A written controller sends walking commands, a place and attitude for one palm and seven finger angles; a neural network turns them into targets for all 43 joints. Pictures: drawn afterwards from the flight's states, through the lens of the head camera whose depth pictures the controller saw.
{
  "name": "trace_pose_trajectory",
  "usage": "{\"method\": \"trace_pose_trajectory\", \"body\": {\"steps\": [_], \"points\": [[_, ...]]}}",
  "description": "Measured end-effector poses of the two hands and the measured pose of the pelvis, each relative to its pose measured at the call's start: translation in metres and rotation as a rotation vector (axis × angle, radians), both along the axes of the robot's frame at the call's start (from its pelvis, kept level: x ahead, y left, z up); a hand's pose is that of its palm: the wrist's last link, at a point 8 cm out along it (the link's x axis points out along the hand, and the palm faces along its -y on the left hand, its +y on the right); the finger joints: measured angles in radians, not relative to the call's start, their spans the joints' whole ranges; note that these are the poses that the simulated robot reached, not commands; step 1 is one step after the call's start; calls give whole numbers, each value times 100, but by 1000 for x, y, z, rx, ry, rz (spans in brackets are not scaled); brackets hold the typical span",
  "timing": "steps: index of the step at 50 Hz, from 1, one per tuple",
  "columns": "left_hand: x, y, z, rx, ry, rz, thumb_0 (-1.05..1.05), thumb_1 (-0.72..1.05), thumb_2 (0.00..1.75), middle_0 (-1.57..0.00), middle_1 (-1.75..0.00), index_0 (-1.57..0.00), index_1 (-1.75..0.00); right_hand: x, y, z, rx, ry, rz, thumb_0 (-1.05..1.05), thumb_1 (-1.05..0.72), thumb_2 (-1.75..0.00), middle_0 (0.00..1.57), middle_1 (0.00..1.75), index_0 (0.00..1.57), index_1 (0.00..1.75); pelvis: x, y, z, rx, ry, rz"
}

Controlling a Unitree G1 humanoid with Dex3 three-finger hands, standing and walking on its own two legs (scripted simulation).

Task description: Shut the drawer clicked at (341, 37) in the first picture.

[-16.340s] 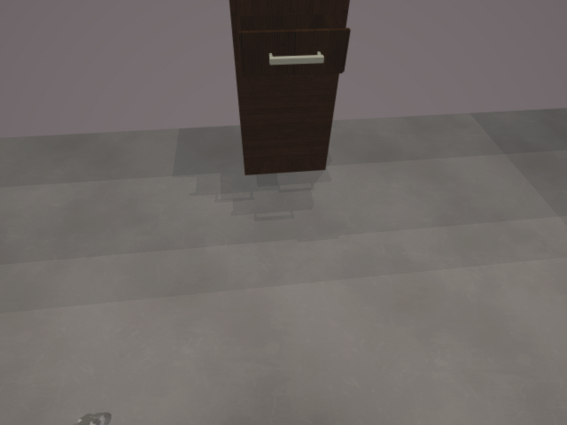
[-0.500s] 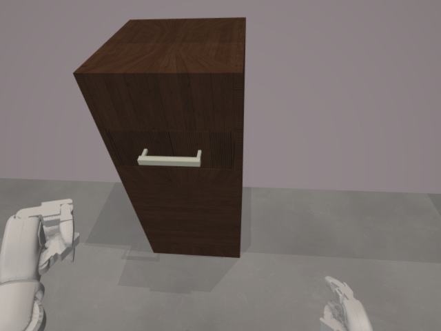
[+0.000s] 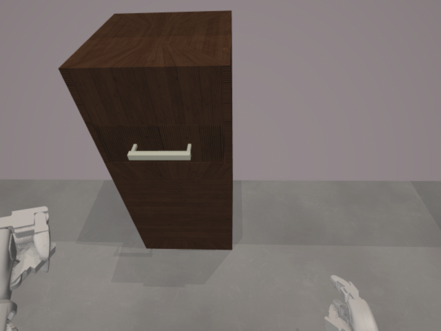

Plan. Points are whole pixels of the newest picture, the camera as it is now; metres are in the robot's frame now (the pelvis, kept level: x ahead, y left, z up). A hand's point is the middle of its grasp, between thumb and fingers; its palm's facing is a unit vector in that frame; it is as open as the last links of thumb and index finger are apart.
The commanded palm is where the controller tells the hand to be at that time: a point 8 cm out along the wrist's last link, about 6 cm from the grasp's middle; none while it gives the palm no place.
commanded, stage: step back with the hand held close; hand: left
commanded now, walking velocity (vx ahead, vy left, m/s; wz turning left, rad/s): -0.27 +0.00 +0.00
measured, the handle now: (160, 151) +0.63 +0.25 -0.08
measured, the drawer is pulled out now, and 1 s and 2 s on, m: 0.00 0.00 0.00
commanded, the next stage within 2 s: stop stepping back and stand still in 1.12 s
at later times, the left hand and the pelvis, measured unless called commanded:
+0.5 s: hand (21, 286) +0.14 +0.26 +0.15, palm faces +0.38 -0.78 -0.49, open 3.3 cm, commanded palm +0.08 +0.30 +0.17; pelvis -0.05 +0.02 -0.02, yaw +0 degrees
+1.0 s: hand out of the picture +0.07 +0.24 +0.16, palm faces +0.29 -0.82 -0.50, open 3.3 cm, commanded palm +0.00 +0.30 +0.17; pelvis -0.13 +0.01 -0.02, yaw +1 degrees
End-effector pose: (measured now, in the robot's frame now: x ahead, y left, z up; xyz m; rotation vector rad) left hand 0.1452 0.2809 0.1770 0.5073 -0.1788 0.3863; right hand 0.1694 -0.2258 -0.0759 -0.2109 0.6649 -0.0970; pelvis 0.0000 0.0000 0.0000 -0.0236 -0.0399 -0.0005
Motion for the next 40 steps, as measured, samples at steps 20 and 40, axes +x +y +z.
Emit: {"method": "trace_pose_trajectory", "body": {"steps": [20,40], "points": [[-33,20,-3,88,12,-48,2,89,90,-141,-159,-140,-159,-38,20,-7,-4,39,-51,1,-90,-89,20,30,20,30,-40,23,-11,30,38,-5],[-76,25,2,128,-107,-76,2,89,90,-141,-159,-141,-159,-114,6,-7,-85,77,-92,1,-90,-89,20,30,20,30,-84,21,-16,-16,70,29]]}}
